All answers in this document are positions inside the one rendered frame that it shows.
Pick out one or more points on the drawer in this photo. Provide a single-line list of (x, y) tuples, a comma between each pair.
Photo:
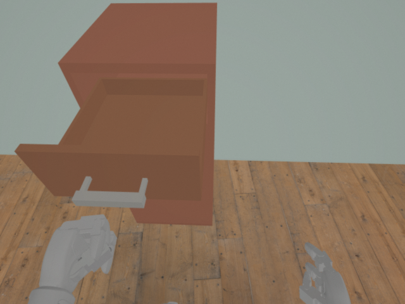
[(128, 129)]

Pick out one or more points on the handle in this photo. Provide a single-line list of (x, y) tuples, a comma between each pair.
[(83, 197)]

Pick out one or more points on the robot left forearm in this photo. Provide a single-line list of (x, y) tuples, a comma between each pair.
[(51, 295)]

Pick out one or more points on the cabinet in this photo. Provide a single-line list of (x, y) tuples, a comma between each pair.
[(153, 40)]

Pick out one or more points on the left robot hand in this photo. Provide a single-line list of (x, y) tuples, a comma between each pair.
[(89, 238)]

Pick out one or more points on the right robot hand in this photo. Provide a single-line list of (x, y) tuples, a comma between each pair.
[(330, 286)]

